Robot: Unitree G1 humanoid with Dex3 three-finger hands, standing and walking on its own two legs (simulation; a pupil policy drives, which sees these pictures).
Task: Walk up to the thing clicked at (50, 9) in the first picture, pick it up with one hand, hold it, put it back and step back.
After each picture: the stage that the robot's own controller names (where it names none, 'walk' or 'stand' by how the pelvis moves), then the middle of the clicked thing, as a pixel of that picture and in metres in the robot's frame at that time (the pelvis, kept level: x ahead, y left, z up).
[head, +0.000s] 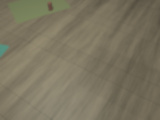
stand; (50, 6) +2.18 +0.58 -0.72
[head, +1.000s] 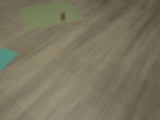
walk; (62, 16) +2.08 +0.33 -0.70
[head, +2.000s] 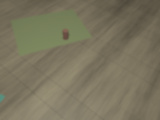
walk; (65, 34) +1.43 +0.19 -0.71
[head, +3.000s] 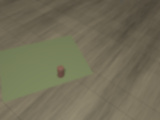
walk; (60, 71) +0.94 +0.21 -0.72
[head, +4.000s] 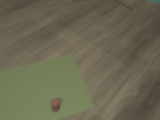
walk; (55, 105) +0.59 +0.24 -0.71
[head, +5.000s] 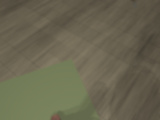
stand; out of the picture +0.41 +0.24 -0.70
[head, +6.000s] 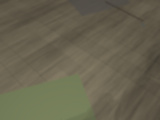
stand; out of the picture +0.39 +0.23 -0.72
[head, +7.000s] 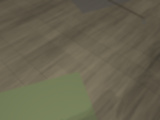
stand; out of the picture +0.39 +0.23 -0.73
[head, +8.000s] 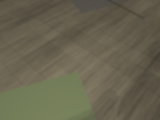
stand; out of the picture +0.39 +0.24 -0.73
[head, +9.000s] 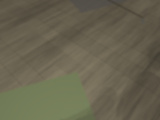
stand; out of the picture +0.38 +0.24 -0.73
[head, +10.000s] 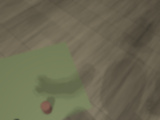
go down; (46, 107) +0.41 +0.24 -0.65
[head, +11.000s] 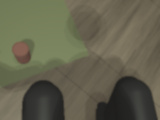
go down; (22, 53) +0.47 +0.25 -0.29
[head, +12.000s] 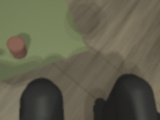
close in; (17, 48) +0.48 +0.25 -0.29
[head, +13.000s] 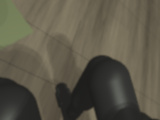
close in; out of the picture +0.46 +0.29 -0.23
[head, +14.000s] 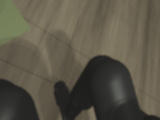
close; out of the picture +0.45 +0.30 -0.23
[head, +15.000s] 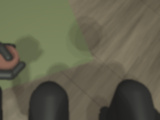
lift; (8, 62) +0.37 +0.27 -0.09
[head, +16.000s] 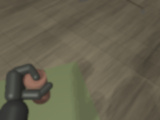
hold; (38, 87) +0.32 +0.18 +0.04
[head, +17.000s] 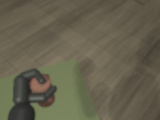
hold; (43, 91) +0.32 +0.17 -0.01
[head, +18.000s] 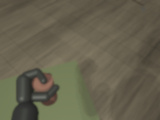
crouch; (46, 90) +0.33 +0.16 +0.00
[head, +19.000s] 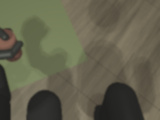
crouch; (8, 46) +0.46 +0.23 -0.11
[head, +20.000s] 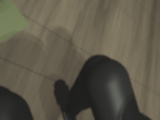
lower; out of the picture +0.46 +0.29 -0.24
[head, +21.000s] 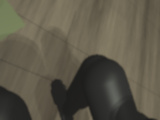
lower; out of the picture +0.46 +0.30 -0.24
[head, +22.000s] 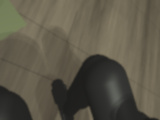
lower; out of the picture +0.46 +0.30 -0.24
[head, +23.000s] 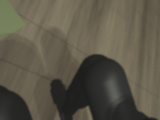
lower; out of the picture +0.46 +0.30 -0.24
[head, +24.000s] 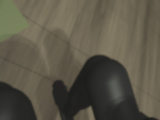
loosen; out of the picture +0.46 +0.30 -0.24
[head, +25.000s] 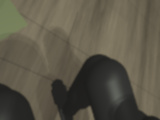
withdraw; out of the picture +0.45 +0.29 -0.24
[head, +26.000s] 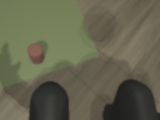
walk; (36, 54) +0.48 +0.23 -0.31
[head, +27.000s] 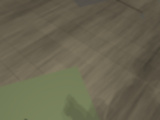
stand; out of the picture +0.39 +0.20 -0.65
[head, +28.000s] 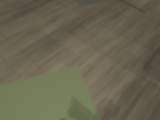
stand; out of the picture +0.41 +0.22 -0.67
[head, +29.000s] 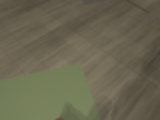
stand; out of the picture +0.41 +0.21 -0.68
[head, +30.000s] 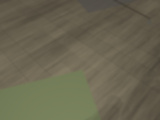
walk; out of the picture +0.42 +0.22 -0.72
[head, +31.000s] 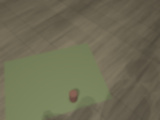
walk; (73, 96) +0.57 +0.12 -0.71
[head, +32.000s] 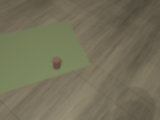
walk; (56, 63) +0.85 +0.22 -0.71
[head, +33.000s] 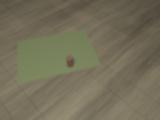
stand; (69, 61) +1.07 +0.24 -0.70
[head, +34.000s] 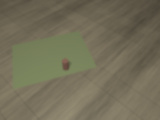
stand; (65, 64) +1.06 +0.25 -0.73
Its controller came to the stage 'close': yes
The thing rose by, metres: 0.71
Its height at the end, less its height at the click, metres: +0.00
